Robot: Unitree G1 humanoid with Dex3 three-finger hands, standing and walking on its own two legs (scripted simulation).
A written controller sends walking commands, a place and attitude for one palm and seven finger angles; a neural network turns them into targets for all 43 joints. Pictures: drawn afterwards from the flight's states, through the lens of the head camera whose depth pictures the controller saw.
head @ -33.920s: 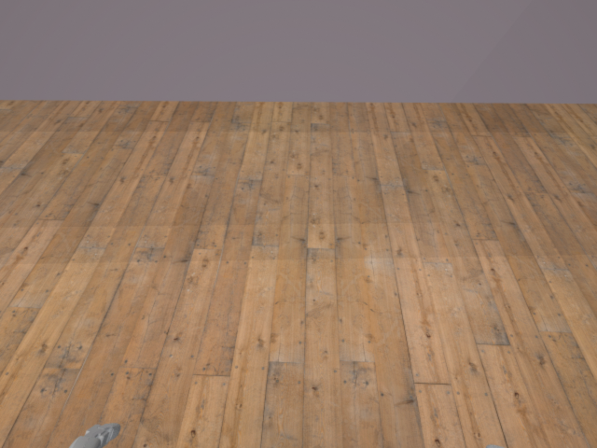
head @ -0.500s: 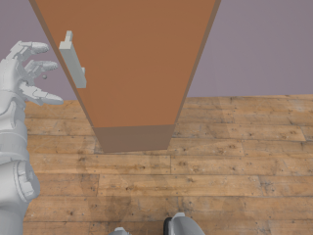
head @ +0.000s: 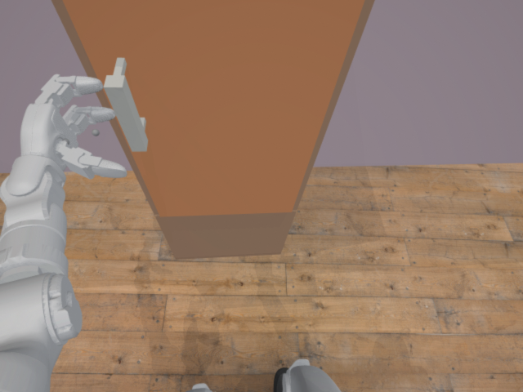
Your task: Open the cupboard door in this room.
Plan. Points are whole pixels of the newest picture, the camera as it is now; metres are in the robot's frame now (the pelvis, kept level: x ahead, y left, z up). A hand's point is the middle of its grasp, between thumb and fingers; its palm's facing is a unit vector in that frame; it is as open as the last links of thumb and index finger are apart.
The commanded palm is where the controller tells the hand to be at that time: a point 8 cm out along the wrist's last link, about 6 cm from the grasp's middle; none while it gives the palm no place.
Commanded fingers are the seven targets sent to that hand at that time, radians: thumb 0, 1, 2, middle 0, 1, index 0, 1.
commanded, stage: slide the fingers in behind the handle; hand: left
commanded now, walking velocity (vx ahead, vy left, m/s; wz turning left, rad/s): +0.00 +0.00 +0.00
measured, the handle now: (130, 107) +0.52 +0.18 +0.10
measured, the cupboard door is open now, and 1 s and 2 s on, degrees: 0 0 0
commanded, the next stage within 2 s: close the thumb around the handle in 1.12 s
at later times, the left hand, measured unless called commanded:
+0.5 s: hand (132, 134) +0.47 +0.17 +0.09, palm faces +0.01 -1.00 -0.02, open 14.0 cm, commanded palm +0.44 +0.22 +0.10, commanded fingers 0.00 -0.50 0.30 -0.30 -1.20 -0.30 -1.20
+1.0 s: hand (137, 132) +0.47 +0.16 +0.10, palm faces +0.02 -1.00 -0.01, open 14.0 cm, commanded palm +0.44 +0.22 +0.10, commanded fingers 0.00 -0.50 0.30 -0.30 -1.20 -0.30 -1.20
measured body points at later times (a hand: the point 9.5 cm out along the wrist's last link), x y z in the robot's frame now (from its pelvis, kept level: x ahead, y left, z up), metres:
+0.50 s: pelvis -0.01 -0.01 +0.00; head +0.08 -0.01 +0.44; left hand +0.46 +0.22 +0.10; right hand +0.02 -0.27 -0.12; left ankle -0.05 +0.09 -0.70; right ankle +0.04 -0.13 -0.70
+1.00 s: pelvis -0.02 -0.02 +0.00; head +0.08 -0.01 +0.44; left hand +0.46 +0.22 +0.10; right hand +0.01 -0.29 -0.11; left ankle -0.05 +0.09 -0.70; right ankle +0.04 -0.13 -0.70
